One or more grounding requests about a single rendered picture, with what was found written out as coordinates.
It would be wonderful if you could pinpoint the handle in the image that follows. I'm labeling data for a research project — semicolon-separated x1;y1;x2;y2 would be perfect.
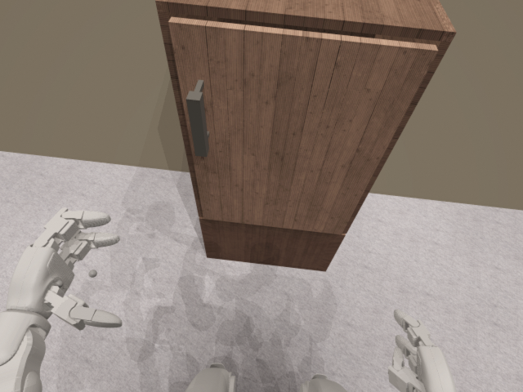
186;80;209;157

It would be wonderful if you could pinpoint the left robot hand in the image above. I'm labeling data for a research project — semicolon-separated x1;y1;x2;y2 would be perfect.
6;207;123;331

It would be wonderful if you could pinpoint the left robot forearm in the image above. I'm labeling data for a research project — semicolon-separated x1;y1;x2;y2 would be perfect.
0;310;51;392

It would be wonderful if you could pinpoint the right robot shin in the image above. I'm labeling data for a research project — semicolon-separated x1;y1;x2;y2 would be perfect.
311;373;328;380

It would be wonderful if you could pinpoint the left robot thigh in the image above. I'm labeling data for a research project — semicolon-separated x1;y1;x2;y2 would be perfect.
185;367;235;392

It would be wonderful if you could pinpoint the cupboard door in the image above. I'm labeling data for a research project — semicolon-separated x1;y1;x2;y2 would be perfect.
168;17;438;234

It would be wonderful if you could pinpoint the right robot hand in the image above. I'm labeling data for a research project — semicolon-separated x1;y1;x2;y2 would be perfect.
388;309;457;392

